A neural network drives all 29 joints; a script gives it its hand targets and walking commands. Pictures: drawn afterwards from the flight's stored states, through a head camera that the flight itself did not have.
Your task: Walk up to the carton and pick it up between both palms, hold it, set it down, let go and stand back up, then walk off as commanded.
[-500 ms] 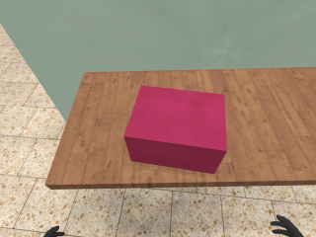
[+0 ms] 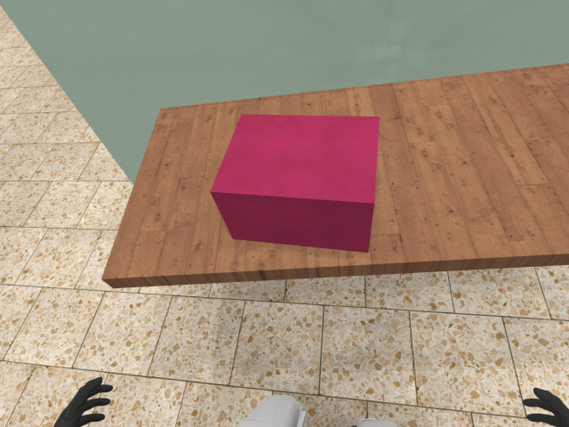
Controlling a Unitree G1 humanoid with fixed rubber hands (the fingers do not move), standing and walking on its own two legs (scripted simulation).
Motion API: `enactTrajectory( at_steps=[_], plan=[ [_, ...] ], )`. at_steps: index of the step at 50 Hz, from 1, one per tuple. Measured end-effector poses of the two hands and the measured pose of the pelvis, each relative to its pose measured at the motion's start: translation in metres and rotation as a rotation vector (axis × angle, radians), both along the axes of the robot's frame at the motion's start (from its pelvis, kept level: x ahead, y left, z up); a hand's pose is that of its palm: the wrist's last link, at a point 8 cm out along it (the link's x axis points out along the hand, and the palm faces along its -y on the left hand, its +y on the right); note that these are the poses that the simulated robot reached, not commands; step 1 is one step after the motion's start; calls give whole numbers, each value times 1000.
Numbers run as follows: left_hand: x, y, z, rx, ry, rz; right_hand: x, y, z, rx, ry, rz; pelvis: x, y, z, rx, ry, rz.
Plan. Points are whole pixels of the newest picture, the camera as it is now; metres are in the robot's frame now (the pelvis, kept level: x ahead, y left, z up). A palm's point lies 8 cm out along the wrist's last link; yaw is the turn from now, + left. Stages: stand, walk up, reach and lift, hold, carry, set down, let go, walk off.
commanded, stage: walk off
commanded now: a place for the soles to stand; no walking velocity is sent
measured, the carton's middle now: (302, 181) +0.56 +0.02 -0.06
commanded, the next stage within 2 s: none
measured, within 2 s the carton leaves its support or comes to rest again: neither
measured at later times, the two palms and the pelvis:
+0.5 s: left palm out of the picture -0.03 +0.38 -0.11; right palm out of the picture -0.03 -0.28 -0.07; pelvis -0.13 +0.05 +0.00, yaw +0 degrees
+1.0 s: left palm out of the picture -0.17 +0.35 -0.05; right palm out of the picture -0.21 -0.31 -0.11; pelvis -0.29 +0.02 +0.00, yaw -1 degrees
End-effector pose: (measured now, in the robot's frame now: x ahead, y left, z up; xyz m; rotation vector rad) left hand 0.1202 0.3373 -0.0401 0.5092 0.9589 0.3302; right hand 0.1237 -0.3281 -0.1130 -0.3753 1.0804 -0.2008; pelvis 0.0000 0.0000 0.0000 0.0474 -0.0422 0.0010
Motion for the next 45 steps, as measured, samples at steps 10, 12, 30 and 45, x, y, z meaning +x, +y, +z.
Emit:
enactTrajectory(
  at_steps=[10, 12, 30, 45],
  plan=[
    [-36, 5, -33, -79, -7, -46, -78, 8, 6, -54, 62, 5, -53, 18, -11, -32, -6, 17],
    [-47, 10, -44, -105, -13, -45, -95, 17, 7, -62, 68, 4, -65, 24, -16, -44, -11, 24],
    [-202, 57, -65, -117, 151, 40, -148, 55, 48, -110, -128, 47, -166, 48, -8, -67, -7, -15],
    [-309, 11, -31, -45, 157, 3, -282, 28, -4, 21, -21, -44, -261, 19, -7, -6, -37, -56]
  ],
)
